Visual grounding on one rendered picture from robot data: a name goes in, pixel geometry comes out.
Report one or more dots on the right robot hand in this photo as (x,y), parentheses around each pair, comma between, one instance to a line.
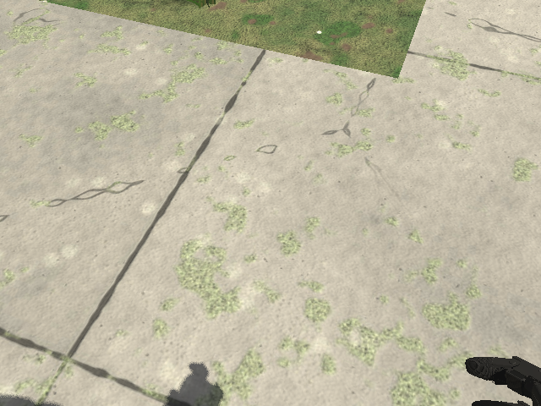
(518,374)

